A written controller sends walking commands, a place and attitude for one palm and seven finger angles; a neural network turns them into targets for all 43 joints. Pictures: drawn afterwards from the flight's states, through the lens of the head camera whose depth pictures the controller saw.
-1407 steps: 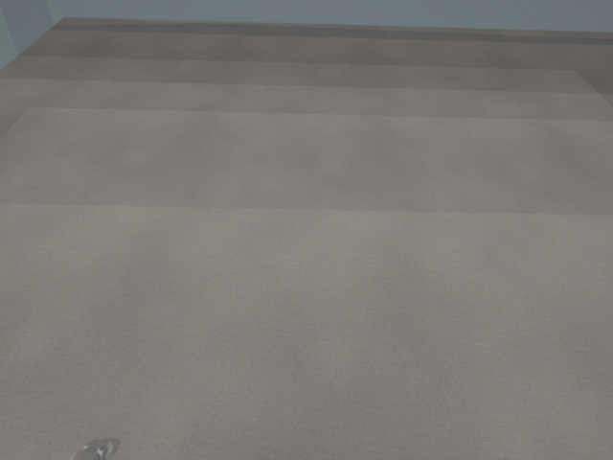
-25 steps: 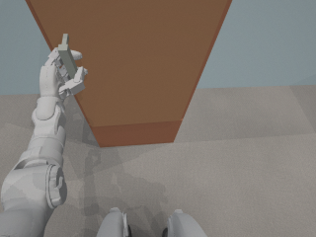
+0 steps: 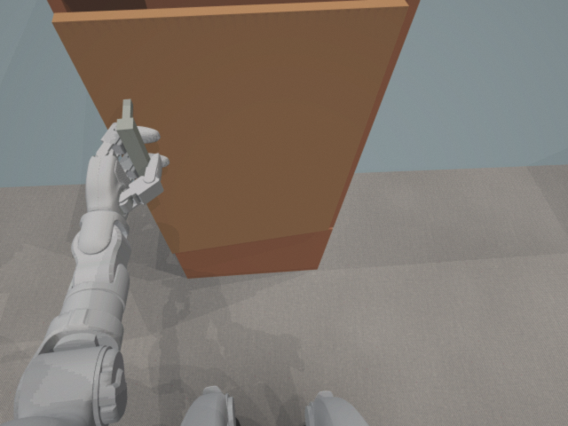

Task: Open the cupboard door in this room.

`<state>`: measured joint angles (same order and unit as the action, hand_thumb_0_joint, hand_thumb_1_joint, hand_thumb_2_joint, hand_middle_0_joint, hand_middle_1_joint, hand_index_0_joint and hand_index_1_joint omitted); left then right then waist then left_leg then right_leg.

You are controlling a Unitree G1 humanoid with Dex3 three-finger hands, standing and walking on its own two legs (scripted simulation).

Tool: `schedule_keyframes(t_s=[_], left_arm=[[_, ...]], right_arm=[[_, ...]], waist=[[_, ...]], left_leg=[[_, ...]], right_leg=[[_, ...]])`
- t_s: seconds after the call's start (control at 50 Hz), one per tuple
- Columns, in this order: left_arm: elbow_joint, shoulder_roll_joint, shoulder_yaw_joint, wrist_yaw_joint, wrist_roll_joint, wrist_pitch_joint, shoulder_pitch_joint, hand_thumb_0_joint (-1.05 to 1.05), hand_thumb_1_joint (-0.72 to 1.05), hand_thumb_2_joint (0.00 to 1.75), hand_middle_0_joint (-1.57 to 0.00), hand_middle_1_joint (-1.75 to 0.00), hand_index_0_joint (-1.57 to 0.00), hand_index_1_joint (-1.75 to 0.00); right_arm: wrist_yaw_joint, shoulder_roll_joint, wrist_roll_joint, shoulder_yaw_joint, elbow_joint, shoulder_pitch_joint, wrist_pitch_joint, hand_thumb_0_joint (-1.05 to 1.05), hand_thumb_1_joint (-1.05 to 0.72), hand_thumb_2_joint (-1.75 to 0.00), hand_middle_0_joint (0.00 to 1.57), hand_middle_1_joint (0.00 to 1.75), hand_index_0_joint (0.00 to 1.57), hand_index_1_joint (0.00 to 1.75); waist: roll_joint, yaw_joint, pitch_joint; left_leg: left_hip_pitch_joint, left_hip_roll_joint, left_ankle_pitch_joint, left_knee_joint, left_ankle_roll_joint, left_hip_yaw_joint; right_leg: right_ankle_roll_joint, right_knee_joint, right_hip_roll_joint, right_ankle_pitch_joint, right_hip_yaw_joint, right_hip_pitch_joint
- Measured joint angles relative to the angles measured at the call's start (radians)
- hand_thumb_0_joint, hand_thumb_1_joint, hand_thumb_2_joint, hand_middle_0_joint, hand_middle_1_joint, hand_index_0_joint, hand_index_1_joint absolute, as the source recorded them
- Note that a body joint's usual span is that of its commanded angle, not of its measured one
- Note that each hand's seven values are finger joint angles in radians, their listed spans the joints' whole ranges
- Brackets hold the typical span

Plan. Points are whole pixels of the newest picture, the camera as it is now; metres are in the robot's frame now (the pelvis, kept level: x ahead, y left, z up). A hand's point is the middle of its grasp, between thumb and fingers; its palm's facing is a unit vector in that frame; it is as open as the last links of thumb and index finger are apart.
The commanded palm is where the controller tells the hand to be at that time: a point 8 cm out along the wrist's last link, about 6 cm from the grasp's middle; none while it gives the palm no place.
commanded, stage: pull the door open along its arc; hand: left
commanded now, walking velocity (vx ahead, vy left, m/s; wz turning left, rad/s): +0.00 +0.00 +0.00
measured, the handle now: (139, 146) +0.50 +0.19 +0.07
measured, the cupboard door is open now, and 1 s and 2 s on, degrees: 6 42 45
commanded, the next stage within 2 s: open thumb and fingers to let go in 0.66 s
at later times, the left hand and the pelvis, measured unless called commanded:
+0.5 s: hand (223, 276) +0.30 +0.07 +0.06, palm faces +0.40 -0.92 +0.00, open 5.9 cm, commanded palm +0.23 +0.08 +0.06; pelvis +0.00 -0.02 +0.01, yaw +4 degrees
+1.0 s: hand (251, 301) +0.27 +0.03 +0.06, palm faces +0.42 -0.90 -0.03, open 7.0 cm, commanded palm +0.21 +0.07 +0.06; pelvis +0.01 -0.07 +0.01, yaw +6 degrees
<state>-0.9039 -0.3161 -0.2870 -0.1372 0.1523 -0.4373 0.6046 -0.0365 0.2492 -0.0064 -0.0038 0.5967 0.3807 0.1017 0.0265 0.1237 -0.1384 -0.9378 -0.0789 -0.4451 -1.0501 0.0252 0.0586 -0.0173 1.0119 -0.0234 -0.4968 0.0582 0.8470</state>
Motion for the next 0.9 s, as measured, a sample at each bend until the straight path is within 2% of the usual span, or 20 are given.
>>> schedule_keyframes(t_s=[0.12, 0.18, 0.24, 0.32, 0.38, 0.44, 0.48, 0.54, 0.64, 0.72, 0.8, 0.9], left_arm=[[0.223, 0.091, 0.087, 0.033, 0.028, 0.021, -0.213, 0.0, 0.72, 0.76, -0.35, -1.35, -0.34, -1.33], [0.333, 0.178, 0.143, 0.163, 0.021, 0.032, -0.298, 0.01, 0.71, 0.76, -0.34, -1.34, -0.35, -1.32], [0.44, 0.271, 0.204, 0.334, -0.031, 0.042, -0.378, 0.01, 0.7, 0.78, -0.34, -1.34, -0.35, -1.31], [0.551, 0.361, 0.31, 0.528, -0.131, 0.06, -0.483, 0.0, 0.71, 0.79, -0.33, -1.34, -0.34, -1.31], [0.61, 0.409, 0.389, 0.628, -0.194, 0.087, -0.551, 0.0, 0.71, 0.79, -0.33, -1.34, -0.34, -1.32], [0.646, 0.438, 0.453, 0.694, -0.237, 0.118, -0.603, 0.0, 0.71, 0.8, -0.32, -1.34, -0.35, -1.33], [0.664, 0.427, 0.493, 0.713, -0.256, 0.138, -0.63, 0.0, 0.72, 0.8, -0.32, -1.33, -0.34, -1.33], [0.704, 0.413, 0.534, 0.711, -0.253, 0.165, -0.678, 0.0, 0.71, 0.79, -0.32, -1.33, -0.34, -1.34], [0.808, 0.379, 0.594, 0.662, -0.235, 0.209, -0.804, 0.0, 0.7, 0.77, -0.31, -1.31, -0.36, -1.35], [0.87, 0.354, 0.622, 0.626, -0.231, 0.221, -0.894, 0.0, 0.68, 0.74, -0.32, -1.31, -0.38, -1.35], [0.857, 0.362, 0.608, 0.643, -0.234, 0.211, -0.888, 0.0, 0.68, 0.76, -0.34, -1.31, -0.39, -1.35], [0.81, 0.394, 0.545, 0.671, -0.228, 0.199, -0.824, -0.01, 0.64, 0.78, -0.36, -1.32, -0.39, -1.34]], right_arm=[[-0.005, -0.005, -0.01, 0.007, -0.031, -0.019, -0.01, 0.01, -0.91, -0.89, 0.2, 0.3, 0.2, 0.3], [-0.01, -0.011, 0.002, 0.012, -0.036, -0.045, -0.03, 0.01, -0.91, -0.89, 0.2, 0.3, 0.2, 0.3], [-0.025, -0.021, 0.025, 0.014, -0.044, -0.083, -0.048, 0.01, -0.91, -0.89, 0.2, 0.3, 0.2, 0.3], [-0.044, -0.039, 0.049, 0.015, -0.059, -0.136, -0.058, 0.01, -0.91, -0.89, 0.2, 0.3, 0.2, 0.3], [-0.044, -0.052, 0.06, 0.01, -0.068, -0.169, -0.061, 0.01, -0.91, -0.89, 0.2, 0.3, 0.2, 0.3], [-0.033, -0.066, 0.069, -0.001, -0.072, -0.195, -0.067, 0.01, -0.91, -0.89, 0.2, 0.3, 0.2, 0.3], [-0.026, -0.076, 0.072, -0.009, -0.074, -0.208, -0.074, 0.01, -0.91, -0.89, 0.2, 0.3, 0.2, 0.3], [-0.022, -0.089, 0.069, -0.019, -0.081, -0.217, -0.088, 0.01, -0.91, -0.89, 0.2, 0.3, 0.2, 0.3], [-0.027, -0.098, 0.06, -0.036, -0.094, -0.209, -0.107, 0.01, -0.91, -0.89, 0.2, 0.3, 0.2, 0.3], [-0.024, -0.094, 0.06, -0.043, -0.102, -0.196, -0.114, 0.01, -0.91, -0.89, 0.21, 0.3, 0.2, 0.3], [-0.007, -0.073, 0.067, -0.035, -0.092, -0.188, -0.122, 0.01, -0.91, -0.89, 0.21, 0.3, 0.2, 0.3], [0.007, -0.051, 0.076, -0.013, -0.059, -0.182, -0.13, 0.01, -0.91, -0.89, 0.2, 0.3, 0.2, 0.3]], waist=[[0.001, -0.036, -0.007], [0.0, -0.061, -0.007], [-0.003, -0.079, -0.009], [-0.004, -0.099, -0.012], [-0.002, -0.112, -0.01], [0.0, -0.121, -0.008], [0.0, -0.123, -0.007], [0.003, -0.121, -0.006], [0.008, -0.107, -0.01], [0.011, -0.092, -0.017], [0.013, -0.091, -0.016], [0.007, -0.105, -0.016]], left_leg=[[0.071, 0.006, 0.002, 0.039, -0.001, 0.007], [0.094, 0.011, 0.003, 0.047, -0.002, 0.006], [0.102, 0.018, 0.003, 0.045, -0.004, 0.002], [0.11, 0.027, 0.0, 0.034, -0.009, -0.008], [0.122, 0.033, 0.001, 0.029, -0.014, -0.02], [0.137, 0.037, 0.004, 0.032, -0.021, -0.034], [0.147, 0.038, 0.008, 0.036, -0.027, -0.042], [0.167, 0.037, 0.014, 0.046, -0.036, -0.054], [0.208, 0.03, 0.019, 0.07, -0.052, -0.064], [0.236, 0.025, 0.018, 0.083, -0.065, -0.066], [0.233, 0.026, 0.017, 0.077, -0.068, -0.078], [0.204, 0.032, 0.022, 0.069, -0.071, -0.089]], right_leg=[[0.002, -0.035, 0.004, 0.002, -0.007, -0.067], [0.003, -0.041, 0.008, 0.0, -0.005, -0.091], [0.001, -0.032, 0.015, -0.008, -0.001, -0.1], [-0.004, -0.011, 0.023, -0.022, 0.01, -0.11], [-0.01, -0.002, 0.028, -0.03, 0.022, -0.125], [-0.018, -0.001, 0.031, -0.035, 0.036, -0.145], [-0.024, -0.003, 0.031, -0.036, 0.044, -0.157], [-0.034, -0.011, 0.028, -0.035, 0.055, -0.179], [-0.048, -0.031, 0.019, -0.035, 0.064, -0.219], [-0.06, -0.037, 0.012, -0.041, 0.066, -0.243], [-0.07, -0.024, 0.012, -0.052, 0.078, -0.242], [-0.081, -0.001, 0.016, -0.061, 0.086, -0.21]])
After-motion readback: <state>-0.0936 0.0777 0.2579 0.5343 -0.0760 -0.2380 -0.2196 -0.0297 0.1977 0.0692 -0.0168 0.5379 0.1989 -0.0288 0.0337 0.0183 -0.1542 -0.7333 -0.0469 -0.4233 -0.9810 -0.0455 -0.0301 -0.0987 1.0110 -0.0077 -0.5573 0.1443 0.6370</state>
